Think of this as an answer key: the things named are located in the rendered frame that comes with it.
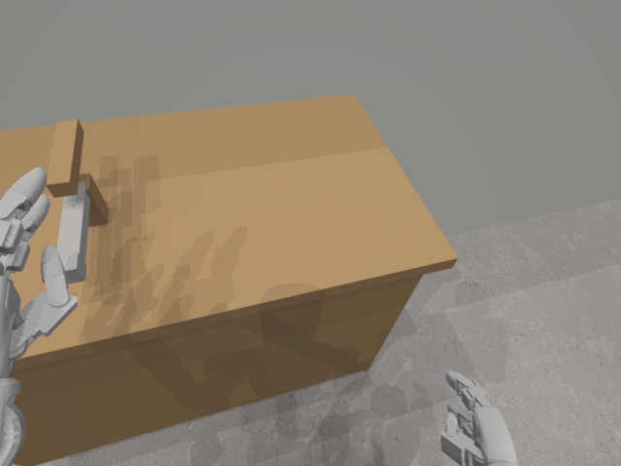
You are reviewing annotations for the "robot left hand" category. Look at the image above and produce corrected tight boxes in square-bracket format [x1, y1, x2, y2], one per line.
[0, 167, 78, 379]

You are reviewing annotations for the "tap lever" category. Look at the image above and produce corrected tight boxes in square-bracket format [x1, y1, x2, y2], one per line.
[57, 182, 90, 284]

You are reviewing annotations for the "robot right hand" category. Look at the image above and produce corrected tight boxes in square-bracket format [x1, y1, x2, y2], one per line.
[441, 370, 520, 466]

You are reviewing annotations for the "counter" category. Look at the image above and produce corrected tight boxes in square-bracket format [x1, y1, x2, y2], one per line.
[0, 94, 458, 466]

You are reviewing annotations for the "robot left forearm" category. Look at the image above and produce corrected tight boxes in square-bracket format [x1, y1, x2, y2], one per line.
[0, 378, 26, 466]

